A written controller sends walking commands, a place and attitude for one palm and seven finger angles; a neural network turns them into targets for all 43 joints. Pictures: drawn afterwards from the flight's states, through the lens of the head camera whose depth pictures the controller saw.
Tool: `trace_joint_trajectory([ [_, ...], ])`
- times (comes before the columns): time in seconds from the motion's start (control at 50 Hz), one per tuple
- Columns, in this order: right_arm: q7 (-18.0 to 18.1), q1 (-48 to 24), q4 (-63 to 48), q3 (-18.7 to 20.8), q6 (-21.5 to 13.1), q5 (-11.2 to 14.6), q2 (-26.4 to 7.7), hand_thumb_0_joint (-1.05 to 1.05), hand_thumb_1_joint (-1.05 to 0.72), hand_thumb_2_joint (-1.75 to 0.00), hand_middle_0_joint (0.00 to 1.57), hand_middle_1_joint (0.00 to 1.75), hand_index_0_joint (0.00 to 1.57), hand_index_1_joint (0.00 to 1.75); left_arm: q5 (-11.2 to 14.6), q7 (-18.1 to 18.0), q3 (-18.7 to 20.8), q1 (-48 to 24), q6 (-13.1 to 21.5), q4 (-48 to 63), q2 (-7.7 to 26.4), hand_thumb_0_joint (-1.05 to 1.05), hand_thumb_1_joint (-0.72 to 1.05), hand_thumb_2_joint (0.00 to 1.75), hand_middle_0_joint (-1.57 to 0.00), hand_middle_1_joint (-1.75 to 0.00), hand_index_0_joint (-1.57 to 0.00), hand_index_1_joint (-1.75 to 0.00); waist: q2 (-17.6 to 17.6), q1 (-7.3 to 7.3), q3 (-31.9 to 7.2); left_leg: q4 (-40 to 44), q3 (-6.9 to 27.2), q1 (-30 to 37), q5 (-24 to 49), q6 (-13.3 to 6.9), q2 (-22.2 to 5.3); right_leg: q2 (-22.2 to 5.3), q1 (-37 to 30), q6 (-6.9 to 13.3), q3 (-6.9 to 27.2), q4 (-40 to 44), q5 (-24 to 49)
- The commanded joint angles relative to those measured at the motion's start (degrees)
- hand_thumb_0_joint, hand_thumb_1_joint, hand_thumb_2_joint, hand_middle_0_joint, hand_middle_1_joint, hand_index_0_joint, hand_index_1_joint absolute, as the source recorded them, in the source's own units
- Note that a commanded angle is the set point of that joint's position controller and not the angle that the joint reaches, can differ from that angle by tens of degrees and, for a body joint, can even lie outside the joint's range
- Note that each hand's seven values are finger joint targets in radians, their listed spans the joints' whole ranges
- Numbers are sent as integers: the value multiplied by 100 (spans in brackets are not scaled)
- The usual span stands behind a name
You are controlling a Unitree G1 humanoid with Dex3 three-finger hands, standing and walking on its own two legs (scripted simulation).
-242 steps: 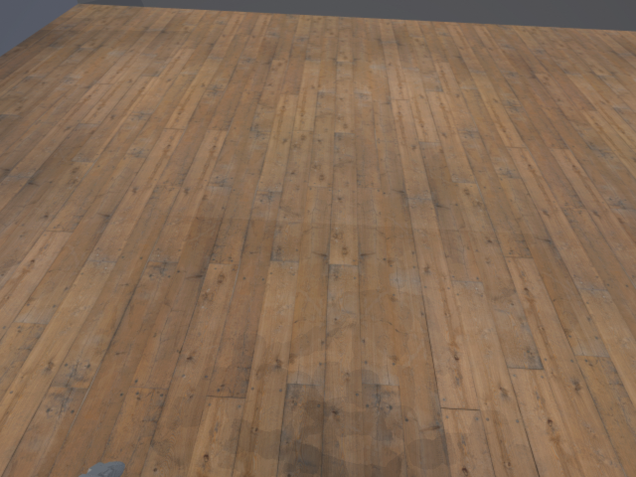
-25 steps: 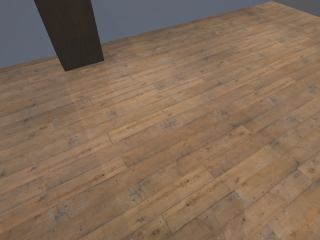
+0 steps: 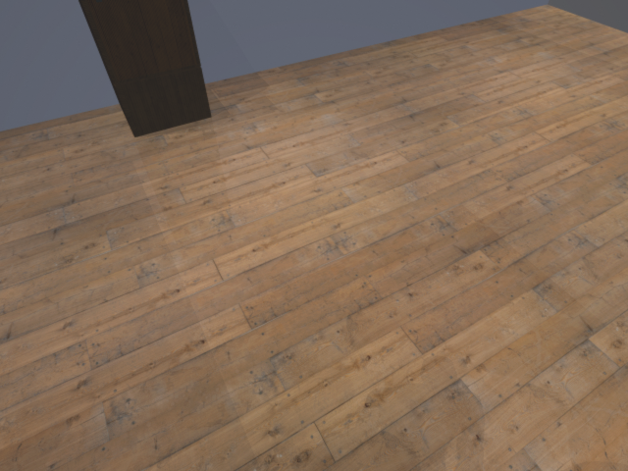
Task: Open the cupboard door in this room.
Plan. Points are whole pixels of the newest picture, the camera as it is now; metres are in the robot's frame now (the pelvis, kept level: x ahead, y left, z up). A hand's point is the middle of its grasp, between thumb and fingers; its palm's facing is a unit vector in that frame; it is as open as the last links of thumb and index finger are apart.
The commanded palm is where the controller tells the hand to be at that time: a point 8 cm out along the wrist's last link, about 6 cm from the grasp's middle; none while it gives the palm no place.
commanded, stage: stand and wait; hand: left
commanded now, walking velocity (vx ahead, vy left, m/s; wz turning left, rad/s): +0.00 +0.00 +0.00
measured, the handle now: out of the picture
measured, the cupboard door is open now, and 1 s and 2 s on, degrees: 0 0 0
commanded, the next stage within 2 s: turn or walk to find it in 1.48 s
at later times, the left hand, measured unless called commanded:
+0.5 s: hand out of the picture +0.02 +0.20 -0.17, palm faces +0.03 -0.97 -0.23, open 7.4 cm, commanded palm none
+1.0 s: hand out of the picture +0.08 +0.25 -0.14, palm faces -0.01 -0.94 -0.35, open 7.4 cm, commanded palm none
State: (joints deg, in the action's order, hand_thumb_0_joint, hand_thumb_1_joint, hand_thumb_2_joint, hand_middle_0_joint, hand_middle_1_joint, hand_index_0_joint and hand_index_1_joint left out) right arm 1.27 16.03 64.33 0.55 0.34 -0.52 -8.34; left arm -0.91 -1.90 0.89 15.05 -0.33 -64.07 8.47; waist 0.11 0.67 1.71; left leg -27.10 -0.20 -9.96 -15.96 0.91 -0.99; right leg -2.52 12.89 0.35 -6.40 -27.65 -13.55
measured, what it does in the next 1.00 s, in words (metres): stands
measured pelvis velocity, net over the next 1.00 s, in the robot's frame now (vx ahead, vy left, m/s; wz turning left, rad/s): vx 0.00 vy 0.00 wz -0.01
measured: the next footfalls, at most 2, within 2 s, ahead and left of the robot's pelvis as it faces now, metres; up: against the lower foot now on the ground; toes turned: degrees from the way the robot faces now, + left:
none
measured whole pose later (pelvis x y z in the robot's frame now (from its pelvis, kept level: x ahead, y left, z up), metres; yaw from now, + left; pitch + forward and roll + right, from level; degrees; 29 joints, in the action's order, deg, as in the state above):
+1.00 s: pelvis +0.00 +0.00 +0.01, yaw -1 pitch -2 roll +0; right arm -0.3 6.8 63.1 -0.6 -0.6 -0.6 -20.5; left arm -0.9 0.6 0.6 6.2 0.6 -64.0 20.1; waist -0.4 0.8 1.9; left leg -18.3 -0.8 -4.6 -12.0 1.2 -1.6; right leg -1.4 7.7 0.5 -6.0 -18.6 -9.1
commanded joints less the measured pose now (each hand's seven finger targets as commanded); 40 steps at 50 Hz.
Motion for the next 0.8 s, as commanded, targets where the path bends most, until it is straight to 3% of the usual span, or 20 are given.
trace_joint_trajectory([
  [0.0, 44, 386, -143, 94, -83, -27, -496, 0, -90, -90, 20, 30, 20, 30, 18, -22, 82, 264, 95, 180, 620, 0, 90, 90, -20, -30, -20, -30, 40, -49, 193, 509, 335, -445, 881, -190, -439, -568, -120, 45, 624, 618, 237],
  [0.04, 48, 340, -128, 99, -103, -17, -547, 0, -90, -90, 20, 30, 20, 30, 23, -22, 80, 283, 103, 171, 634, 0, 90, 90, -20, -30, -20, -30, -93, -23, 143, 530, 362, -371, 950, -193, -472, -539, -192, 41, 590, 608, 365],
  [0.36, 47, 11, -154, 146, -193, -16, -1073, 0, -90, -90, 20, 30, 20, 30, 21, 40, 156, -64, 190, 175, 1127, 0, 90, 90, -20, -30, -20, -30, -65, -2, 207, 875, 412, -268, 788, -216, -518, -536, -455, 109, 645, 924, 328],
  [0.5, 27, -309, -228, 174, -218, -20, -1466, 0, -90, -90, 20, 30, 20, 30, 21, 84, 190, -341, 225, 223, 1504, 0, 90, 90, -20, -30, -20, -30, -77, 2, 56, 967, 450, -95, 824, -222, -567, -563, -573, 133, 710, 1030, 454],
  [0.56, 9, -444, -269, 163, -210, -26, -1616, 0, -90, -90, 20, 30, 20, 30, 15, 102, 207, -515, 209, 256, 1643, 0, 90, 90, -20, -30, -20, -30, -114, 7, 185, 1079, 463, -177, 654, -215, -582, -555, -547, 116, 736, 1094, 285],
  [0.78, -51, -919, -406, 137, -220, -34, -2143, 0, -90, -90, 20, 30, 20, 30, 14, 164, 206, -946, 220, 332, 2132, 0, 90, 90, -20, -30, -20, -30, -43, -1, -89, 1220, 492, 60, 765, -198, -643, -623, -677, 92, 839, 1254, 406],
])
